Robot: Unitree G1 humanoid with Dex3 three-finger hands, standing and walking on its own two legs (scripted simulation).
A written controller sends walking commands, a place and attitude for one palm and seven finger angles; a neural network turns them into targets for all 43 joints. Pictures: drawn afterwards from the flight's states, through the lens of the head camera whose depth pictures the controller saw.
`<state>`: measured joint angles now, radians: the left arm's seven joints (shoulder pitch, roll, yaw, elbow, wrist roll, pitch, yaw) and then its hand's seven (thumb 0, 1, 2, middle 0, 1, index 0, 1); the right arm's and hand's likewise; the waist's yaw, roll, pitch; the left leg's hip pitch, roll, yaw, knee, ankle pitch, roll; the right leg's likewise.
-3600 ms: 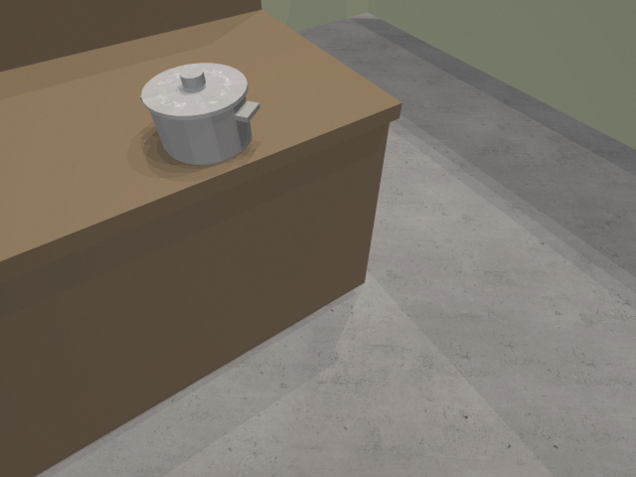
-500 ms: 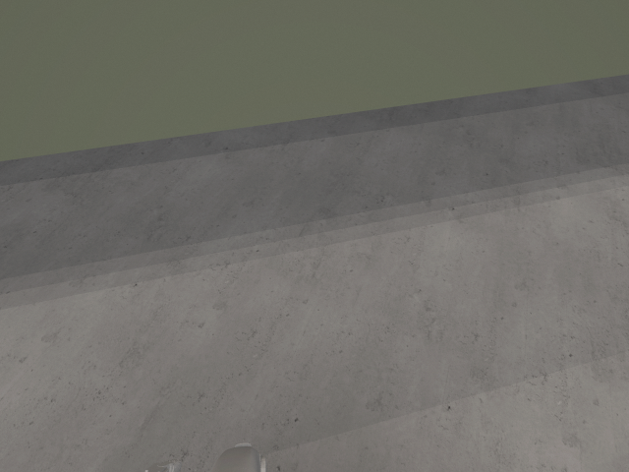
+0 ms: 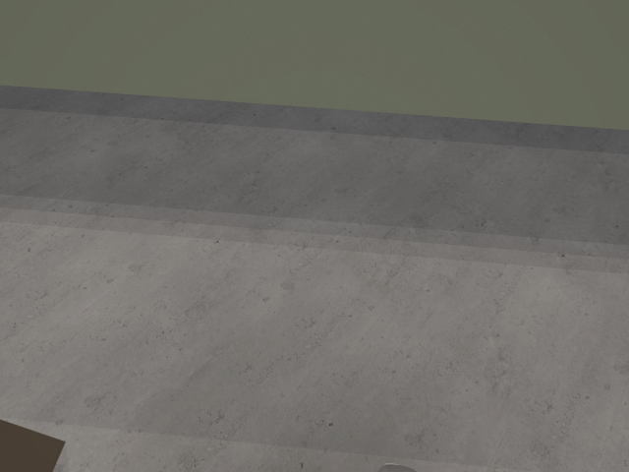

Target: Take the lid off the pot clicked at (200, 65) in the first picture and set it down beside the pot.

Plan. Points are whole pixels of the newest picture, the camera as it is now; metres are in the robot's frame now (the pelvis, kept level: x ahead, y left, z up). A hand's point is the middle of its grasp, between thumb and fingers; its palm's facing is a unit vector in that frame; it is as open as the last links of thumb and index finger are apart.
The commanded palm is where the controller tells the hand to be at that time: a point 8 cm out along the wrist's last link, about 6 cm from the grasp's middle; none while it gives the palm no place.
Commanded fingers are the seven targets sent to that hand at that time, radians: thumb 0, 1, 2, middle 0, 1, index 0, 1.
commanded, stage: turn to face it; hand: left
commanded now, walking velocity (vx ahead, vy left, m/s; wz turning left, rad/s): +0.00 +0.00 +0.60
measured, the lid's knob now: out of the picture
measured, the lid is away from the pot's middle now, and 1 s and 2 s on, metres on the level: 0.00 0.00 0.00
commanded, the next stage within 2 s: none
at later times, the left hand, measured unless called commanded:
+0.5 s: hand out of the picture -0.02 +0.20 -0.19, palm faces +0.36 -0.90 -0.25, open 7.4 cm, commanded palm none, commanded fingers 0.00 0.90 0.90 -0.20 -0.30 -0.20 -0.30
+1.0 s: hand out of the picture -0.01 +0.17 -0.14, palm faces +0.58 -0.76 -0.29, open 7.4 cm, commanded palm none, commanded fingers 0.00 0.90 0.90 -0.20 -0.30 -0.20 -0.30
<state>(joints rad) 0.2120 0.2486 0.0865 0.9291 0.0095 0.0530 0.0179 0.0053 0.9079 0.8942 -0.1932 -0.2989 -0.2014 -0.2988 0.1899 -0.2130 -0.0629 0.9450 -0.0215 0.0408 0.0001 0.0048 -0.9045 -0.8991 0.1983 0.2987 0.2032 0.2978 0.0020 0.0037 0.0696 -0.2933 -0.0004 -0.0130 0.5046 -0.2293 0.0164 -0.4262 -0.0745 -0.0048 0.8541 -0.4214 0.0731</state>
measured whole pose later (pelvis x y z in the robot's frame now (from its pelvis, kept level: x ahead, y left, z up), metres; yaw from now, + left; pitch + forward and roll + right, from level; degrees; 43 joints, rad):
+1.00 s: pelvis +0.02 -0.05 +0.00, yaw +38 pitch -1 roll +1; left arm 0.18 0.20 0.03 0.83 0.02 0.02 0.03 0.00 0.90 0.89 -0.20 -0.30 -0.21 -0.30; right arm 0.19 -0.27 -0.10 0.93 -0.02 0.08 0.03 0.01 -0.91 -0.90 0.20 0.30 0.20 0.30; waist -0.03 0.03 0.09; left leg -0.51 -0.02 -0.02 1.14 -0.42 -0.05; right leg -0.24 -0.08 -0.11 0.54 -0.29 0.00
